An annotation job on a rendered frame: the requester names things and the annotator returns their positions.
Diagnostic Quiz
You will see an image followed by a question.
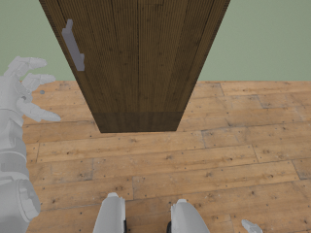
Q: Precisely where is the robot thigh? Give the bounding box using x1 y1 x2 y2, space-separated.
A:
92 196 125 233
170 202 210 233

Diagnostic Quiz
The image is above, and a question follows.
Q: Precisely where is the robot right hand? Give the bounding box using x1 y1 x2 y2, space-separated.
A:
241 219 262 233

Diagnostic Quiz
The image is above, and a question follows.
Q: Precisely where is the robot left upper arm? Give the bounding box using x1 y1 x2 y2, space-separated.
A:
0 179 41 233

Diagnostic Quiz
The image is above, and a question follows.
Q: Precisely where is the left robot thigh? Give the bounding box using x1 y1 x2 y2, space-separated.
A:
92 196 125 233

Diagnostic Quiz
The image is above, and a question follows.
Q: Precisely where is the robot left hand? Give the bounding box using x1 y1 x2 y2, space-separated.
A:
0 56 61 122

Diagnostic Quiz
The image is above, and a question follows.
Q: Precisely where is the robot left forearm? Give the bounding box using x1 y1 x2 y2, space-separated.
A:
0 109 30 185

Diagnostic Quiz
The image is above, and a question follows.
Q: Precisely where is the cupboard door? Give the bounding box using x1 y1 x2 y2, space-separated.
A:
45 0 225 113

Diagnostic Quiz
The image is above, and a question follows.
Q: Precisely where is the right robot thigh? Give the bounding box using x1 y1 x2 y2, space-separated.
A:
170 202 210 233

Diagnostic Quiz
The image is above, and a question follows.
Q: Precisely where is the handle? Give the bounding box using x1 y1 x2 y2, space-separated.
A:
61 18 85 71

